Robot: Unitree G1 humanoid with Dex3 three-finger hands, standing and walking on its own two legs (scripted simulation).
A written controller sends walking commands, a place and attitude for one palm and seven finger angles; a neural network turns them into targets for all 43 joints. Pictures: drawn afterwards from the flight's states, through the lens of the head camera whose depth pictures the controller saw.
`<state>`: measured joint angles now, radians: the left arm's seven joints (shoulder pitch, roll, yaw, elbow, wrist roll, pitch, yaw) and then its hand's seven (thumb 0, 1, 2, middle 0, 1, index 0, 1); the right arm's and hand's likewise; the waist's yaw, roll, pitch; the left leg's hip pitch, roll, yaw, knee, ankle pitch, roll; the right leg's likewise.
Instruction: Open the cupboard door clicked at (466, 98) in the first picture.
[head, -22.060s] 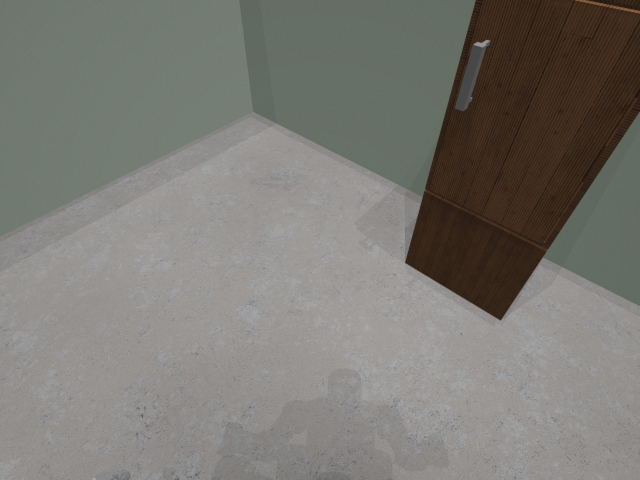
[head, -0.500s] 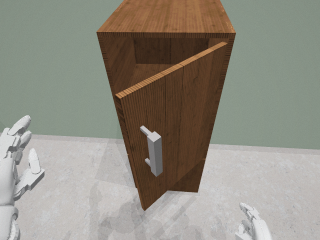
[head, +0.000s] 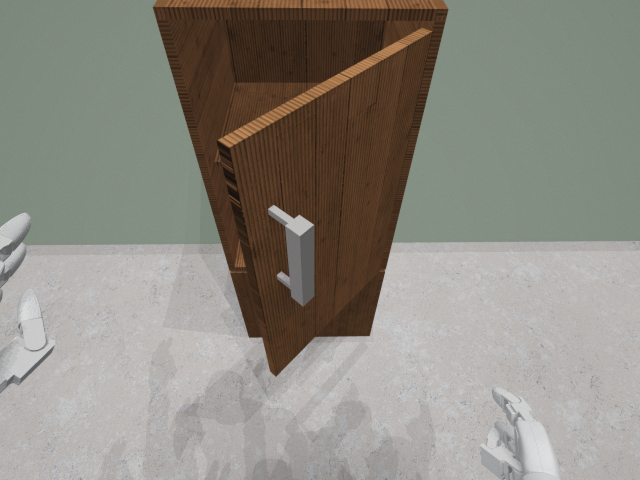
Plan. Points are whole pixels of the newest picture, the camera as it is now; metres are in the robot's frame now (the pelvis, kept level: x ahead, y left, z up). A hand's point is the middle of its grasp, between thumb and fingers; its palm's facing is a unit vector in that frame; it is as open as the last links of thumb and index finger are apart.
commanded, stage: step back with the hand held close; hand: left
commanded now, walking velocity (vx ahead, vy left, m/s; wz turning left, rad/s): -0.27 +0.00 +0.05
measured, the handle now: (290, 256) +0.38 +0.07 +0.06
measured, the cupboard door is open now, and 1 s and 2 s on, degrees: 47 47 47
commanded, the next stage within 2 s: stop stepping back and stand still in 0.66 s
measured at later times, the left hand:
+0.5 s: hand out of the picture +0.09 +0.29 +0.16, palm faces +0.45 -0.75 -0.49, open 7.4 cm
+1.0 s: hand out of the picture +0.01 +0.27 +0.18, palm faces +0.37 -0.84 -0.40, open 7.4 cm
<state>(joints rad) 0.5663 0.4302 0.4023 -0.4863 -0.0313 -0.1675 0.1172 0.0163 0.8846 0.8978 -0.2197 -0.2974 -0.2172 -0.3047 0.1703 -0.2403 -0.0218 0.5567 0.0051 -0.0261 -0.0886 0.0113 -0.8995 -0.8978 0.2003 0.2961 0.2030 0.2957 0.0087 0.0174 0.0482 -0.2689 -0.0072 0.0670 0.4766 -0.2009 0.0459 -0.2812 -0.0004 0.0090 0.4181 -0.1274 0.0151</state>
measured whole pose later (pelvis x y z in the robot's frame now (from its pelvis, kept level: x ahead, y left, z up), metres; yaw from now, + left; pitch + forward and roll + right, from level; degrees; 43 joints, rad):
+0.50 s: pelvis -0.10 +0.02 -0.02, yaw +4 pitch -3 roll -4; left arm 0.52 0.44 0.43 -0.55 0.00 -0.24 0.14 0.02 0.88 0.90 -0.22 -0.30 -0.22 -0.30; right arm 0.17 -0.21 -0.01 0.59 -0.02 -0.11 -0.08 0.01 -0.90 -0.90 0.20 0.30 0.21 0.30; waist 0.01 0.02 0.10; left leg -0.45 -0.01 0.03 0.59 -0.09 0.09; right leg -0.40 0.06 0.04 0.76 -0.32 0.03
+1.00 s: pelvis -0.22 +0.02 -0.01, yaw -3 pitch -3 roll -1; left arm 0.43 0.47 0.43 -0.48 -0.05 -0.18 0.14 0.01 0.88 0.90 -0.22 -0.30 -0.22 -0.30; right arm 0.19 -0.19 0.03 0.64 -0.01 -0.17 -0.07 0.01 -0.90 -0.90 0.20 0.30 0.21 0.30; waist -0.03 -0.05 0.01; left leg -0.37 -0.03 0.03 0.49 -0.10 0.06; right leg -0.28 0.03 0.03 0.86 -0.52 0.00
